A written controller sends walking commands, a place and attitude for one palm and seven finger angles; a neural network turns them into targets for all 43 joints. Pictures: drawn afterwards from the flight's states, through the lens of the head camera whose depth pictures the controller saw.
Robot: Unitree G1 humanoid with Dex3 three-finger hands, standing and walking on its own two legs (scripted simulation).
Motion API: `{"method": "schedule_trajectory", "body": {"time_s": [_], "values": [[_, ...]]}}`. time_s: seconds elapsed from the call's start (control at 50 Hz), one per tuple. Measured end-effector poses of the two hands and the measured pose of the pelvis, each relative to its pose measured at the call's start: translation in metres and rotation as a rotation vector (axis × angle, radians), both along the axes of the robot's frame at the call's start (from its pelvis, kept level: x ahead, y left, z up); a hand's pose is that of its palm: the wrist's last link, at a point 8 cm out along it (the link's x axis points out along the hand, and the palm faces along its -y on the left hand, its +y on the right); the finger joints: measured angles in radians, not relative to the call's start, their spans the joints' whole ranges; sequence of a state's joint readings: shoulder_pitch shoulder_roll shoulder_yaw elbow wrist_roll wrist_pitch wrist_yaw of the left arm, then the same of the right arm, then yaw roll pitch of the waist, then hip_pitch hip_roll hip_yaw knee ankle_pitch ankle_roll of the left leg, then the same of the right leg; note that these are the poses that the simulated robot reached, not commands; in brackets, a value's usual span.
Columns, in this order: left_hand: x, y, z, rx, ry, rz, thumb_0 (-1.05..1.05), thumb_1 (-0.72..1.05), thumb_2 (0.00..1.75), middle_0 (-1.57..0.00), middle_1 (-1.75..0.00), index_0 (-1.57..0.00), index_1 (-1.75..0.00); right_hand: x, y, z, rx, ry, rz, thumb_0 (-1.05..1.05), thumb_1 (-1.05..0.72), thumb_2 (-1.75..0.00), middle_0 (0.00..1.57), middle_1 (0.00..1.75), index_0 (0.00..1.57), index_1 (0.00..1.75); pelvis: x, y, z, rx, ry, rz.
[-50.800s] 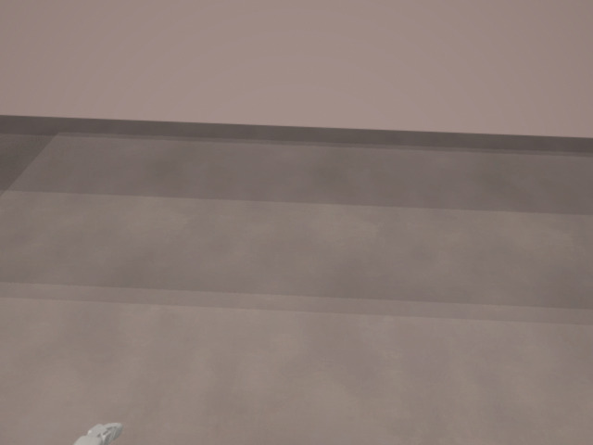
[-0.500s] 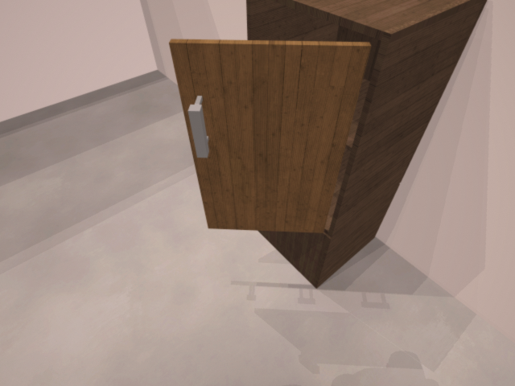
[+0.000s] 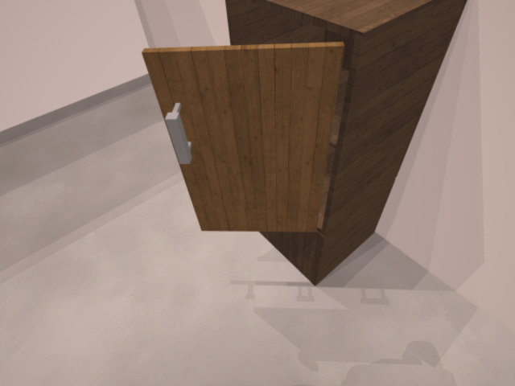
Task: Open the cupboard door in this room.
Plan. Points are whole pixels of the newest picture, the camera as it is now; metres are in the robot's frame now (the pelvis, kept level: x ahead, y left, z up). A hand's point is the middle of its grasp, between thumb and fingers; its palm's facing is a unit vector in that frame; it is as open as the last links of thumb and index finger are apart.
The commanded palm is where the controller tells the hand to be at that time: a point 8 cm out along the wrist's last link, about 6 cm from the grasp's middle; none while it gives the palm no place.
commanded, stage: look again from close up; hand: left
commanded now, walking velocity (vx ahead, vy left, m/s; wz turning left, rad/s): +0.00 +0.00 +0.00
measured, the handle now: (181, 133) +0.60 +0.20 +0.05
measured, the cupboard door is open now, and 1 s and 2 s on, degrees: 47 47 47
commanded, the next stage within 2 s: shuffle to correct the standing spot in 0.34 s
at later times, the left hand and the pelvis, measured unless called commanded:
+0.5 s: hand out of the picture +0.04 +0.16 -0.16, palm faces +0.03 -0.97 -0.23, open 7.4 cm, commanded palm none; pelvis +0.01 -0.03 +0.00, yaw +1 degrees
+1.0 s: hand out of the picture +0.06 +0.18 -0.18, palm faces +0.05 -0.98 -0.21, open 7.3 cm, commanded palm none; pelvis +0.05 +0.00 +0.00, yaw +1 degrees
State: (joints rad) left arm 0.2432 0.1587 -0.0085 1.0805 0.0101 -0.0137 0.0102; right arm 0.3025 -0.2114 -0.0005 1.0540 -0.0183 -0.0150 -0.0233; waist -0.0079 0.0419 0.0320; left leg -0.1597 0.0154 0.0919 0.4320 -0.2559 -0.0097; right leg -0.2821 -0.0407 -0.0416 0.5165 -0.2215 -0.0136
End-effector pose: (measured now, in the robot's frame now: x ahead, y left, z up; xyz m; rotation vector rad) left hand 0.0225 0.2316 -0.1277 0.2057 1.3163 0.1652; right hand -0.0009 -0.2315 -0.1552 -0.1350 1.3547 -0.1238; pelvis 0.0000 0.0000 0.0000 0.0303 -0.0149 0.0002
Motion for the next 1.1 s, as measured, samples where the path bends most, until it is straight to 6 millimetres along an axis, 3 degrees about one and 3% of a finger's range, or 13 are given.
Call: {"method": "schedule_trajectory", "body": {"time_s": [0.14,0.26,0.56,0.74,0.84,0.96,1.1], "values": [[0.025,-0.011,0.001,0.001,-0.046,-0.013,0.01,0.92,0.90,-0.20,-0.30,-0.20,-0.30,-0.005,-0.009,0.001,0.003,0.036,-0.006,0.00,-0.90,-0.90,0.20,0.30,0.19,0.30,0.005,-0.014,0.001,-0.002,-0.001,0.008],[0.031,-0.020,0.000,-0.003,-0.055,-0.008,0.01,0.91,0.90,-0.20,-0.30,-0.20,-0.30,-0.002,-0.015,0.002,0.005,0.043,-0.004,0.00,-0.90,-0.90,0.20,0.30,0.19,0.30,0.008,-0.023,0.001,-0.006,-0.002,0.012],[0.008,-0.029,-0.007,-0.024,0.011,0.044,0.01,0.91,0.90,-0.20,-0.30,-0.20,-0.30,0.011,-0.023,0.005,-0.008,0.052,0.016,0.00,-0.90,-0.90,0.20,0.30,0.19,0.30,0.017,-0.029,0.001,-0.019,0.002,0.019],[-0.006,-0.017,-0.021,-0.069,0.086,0.099,0.01,0.91,0.90,-0.20,-0.30,-0.20,-0.30,0.010,-0.002,0.010,-0.030,0.095,0.008,0.00,-0.91,-0.90,0.20,0.30,0.19,0.30,0.040,-0.010,-0.003,-0.025,0.013,0.019],[0.007,-0.012,-0.022,-0.069,0.104,0.095,0.01,0.91,0.90,-0.20,-0.30,-0.20,-0.30,0.010,0.018,0.009,-0.016,0.133,-0.009,0.00,-0.90,-0.90,0.20,0.30,0.19,0.30,0.052,-0.001,-0.003,-0.020,0.017,0.016],[0.030,-0.006,-0.018,-0.042,0.090,0.070,0.01,0.92,0.90,-0.20,-0.30,-0.20,-0.30,0.026,0.034,0.006,0.012,0.118,-0.034,0.00,-0.90,-0.90,0.20,0.30,0.20,0.30,0.055,0.000,-0.002,-0.015,0.027,0.012],[0.051,-0.003,-0.015,-0.010,0.019,0.045,0.01,0.92,0.90,-0.20,-0.30,-0.20,-0.30,0.036,0.020,0.000,-0.004,0.082,-0.049,0.02,-0.92,-0.90,0.20,0.30,0.20,0.30,0.047,-0.004,-0.005,-0.008,0.027,0.004]]}}
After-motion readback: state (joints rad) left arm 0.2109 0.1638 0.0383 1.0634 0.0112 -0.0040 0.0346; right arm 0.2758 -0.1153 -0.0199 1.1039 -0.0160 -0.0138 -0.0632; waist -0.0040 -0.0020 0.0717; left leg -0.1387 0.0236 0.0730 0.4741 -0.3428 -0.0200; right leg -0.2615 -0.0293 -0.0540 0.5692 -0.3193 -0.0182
